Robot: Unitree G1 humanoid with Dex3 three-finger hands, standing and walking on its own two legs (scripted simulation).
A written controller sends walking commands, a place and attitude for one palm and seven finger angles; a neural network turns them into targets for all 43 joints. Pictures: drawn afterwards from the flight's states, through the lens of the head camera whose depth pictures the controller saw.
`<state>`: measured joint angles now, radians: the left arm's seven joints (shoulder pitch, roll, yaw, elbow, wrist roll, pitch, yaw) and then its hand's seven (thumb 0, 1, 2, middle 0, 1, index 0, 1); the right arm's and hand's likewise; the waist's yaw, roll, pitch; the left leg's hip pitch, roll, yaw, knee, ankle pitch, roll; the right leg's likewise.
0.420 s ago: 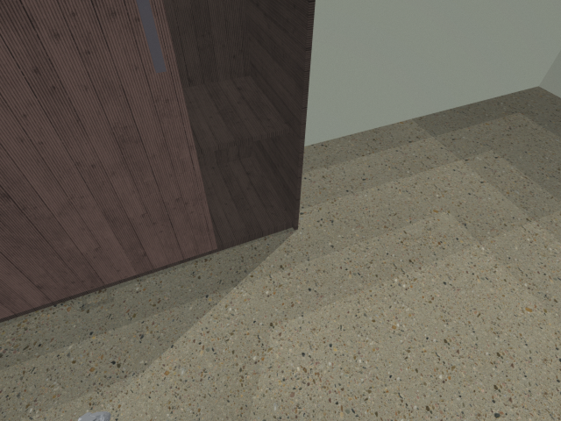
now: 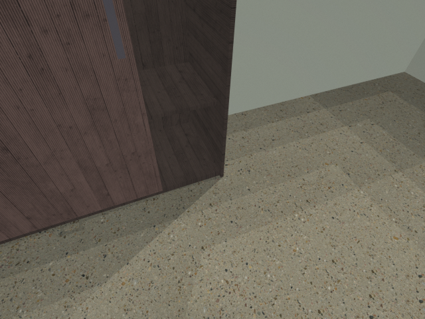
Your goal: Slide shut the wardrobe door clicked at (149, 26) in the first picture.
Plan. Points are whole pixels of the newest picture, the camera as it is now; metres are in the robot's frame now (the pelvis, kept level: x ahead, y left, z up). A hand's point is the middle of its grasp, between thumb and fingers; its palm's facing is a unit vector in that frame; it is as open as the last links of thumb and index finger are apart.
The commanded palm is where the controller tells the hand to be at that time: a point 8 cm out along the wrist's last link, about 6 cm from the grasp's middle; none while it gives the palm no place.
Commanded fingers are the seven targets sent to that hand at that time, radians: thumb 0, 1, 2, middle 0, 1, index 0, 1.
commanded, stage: stand and wait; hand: left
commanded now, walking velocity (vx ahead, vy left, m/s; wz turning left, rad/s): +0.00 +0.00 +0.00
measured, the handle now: (111, 18) +0.85 +0.36 +0.20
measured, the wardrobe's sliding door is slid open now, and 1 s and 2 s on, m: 0.36 0.36 0.36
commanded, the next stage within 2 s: look at it before walking up in 0.40 s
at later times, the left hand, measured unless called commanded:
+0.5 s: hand out of the picture +0.06 +0.23 -0.15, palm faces -0.04 -0.94 -0.33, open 7.4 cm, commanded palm none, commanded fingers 0.00 0.90 0.90 -0.20 -0.30 -0.20 -0.30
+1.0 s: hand out of the picture +0.07 +0.24 -0.15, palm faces -0.04 -0.94 -0.33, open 7.4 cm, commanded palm none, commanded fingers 0.00 0.90 0.90 -0.20 -0.30 -0.20 -0.30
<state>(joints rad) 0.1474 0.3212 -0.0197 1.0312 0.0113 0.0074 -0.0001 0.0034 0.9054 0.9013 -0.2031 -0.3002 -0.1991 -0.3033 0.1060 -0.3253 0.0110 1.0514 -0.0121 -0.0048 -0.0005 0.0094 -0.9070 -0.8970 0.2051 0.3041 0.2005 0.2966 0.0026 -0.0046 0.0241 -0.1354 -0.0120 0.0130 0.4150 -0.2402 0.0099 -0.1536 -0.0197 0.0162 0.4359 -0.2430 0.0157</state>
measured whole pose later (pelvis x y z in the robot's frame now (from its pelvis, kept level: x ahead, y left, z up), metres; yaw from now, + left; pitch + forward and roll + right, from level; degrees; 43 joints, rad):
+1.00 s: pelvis +0.00 -0.01 +0.00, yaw -1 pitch -2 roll +0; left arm 0.14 0.33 -0.01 1.08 0.01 0.00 0.00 0.00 0.91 0.90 -0.20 -0.30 -0.20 -0.30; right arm 0.12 -0.33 0.01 1.11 -0.01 -0.01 0.00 0.01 -0.91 -0.90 0.20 0.30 0.20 0.30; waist 0.00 0.00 0.03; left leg -0.12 0.00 0.02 0.36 -0.20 0.00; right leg -0.14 -0.01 0.02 0.38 -0.20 0.01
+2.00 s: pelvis -0.04 +0.01 +0.00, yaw +19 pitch +0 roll +0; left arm 0.18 0.20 0.04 0.96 0.01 0.05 0.03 0.00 0.91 0.90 -0.20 -0.30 -0.19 -0.30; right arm 0.25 -0.19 -0.05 0.99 -0.02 0.04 -0.01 0.01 -0.91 -0.90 0.20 0.30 0.20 0.30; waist -0.04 0.01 0.04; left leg -0.27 -0.07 -0.06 0.44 -0.16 0.05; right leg -0.29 -0.03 -0.01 0.71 -0.41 0.05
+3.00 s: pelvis +0.15 -0.02 -0.01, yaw +21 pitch -1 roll -1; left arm 0.19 0.17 0.05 1.05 0.03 -0.05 0.01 0.00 0.92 0.90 -0.20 -0.30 -0.19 -0.30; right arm 0.30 -0.19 -0.06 1.11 -0.03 0.01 -0.01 0.01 -0.91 -0.90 0.20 0.30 0.19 0.30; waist -0.03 0.03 0.04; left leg -0.44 0.14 0.08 1.16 -0.40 -0.01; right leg -0.25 -0.04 -0.18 0.53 -0.26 -0.02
